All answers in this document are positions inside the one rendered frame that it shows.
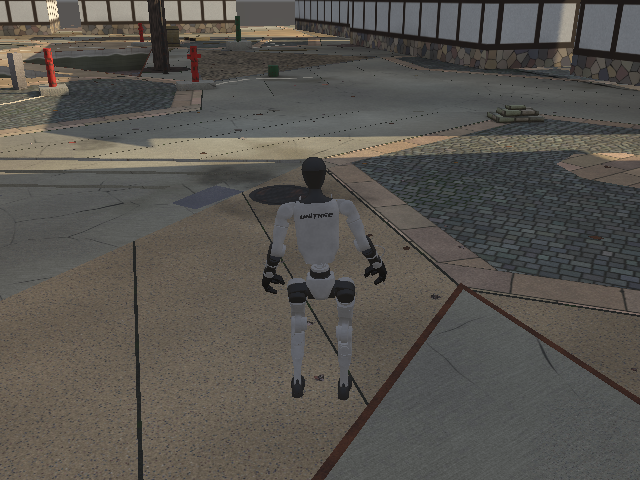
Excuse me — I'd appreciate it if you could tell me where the robot torso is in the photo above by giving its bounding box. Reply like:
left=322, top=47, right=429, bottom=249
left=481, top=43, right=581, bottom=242
left=293, top=194, right=340, bottom=300

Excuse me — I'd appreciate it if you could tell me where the right robot forearm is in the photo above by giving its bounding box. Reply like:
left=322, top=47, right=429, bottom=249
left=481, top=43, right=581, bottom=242
left=362, top=235, right=382, bottom=269

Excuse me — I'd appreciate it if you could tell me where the left robot hand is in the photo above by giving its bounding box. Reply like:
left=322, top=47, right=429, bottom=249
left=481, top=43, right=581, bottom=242
left=262, top=274, right=285, bottom=294

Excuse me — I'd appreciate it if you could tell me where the robot right upper arm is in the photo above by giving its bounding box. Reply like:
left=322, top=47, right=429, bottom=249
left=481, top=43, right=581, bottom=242
left=336, top=199, right=371, bottom=252

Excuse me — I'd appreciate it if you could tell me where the robot left shin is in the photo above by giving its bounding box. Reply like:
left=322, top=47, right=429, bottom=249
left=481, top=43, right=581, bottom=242
left=291, top=316, right=305, bottom=385

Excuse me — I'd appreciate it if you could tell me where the right robot hand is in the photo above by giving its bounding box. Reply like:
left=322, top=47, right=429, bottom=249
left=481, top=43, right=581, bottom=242
left=364, top=261, right=387, bottom=285

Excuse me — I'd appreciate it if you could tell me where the left robot forearm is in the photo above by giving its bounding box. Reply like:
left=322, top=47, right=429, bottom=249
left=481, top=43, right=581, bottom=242
left=263, top=242, right=281, bottom=278

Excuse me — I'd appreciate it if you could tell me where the robot left upper arm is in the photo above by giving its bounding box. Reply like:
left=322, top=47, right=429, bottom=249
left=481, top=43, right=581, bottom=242
left=270, top=202, right=295, bottom=257

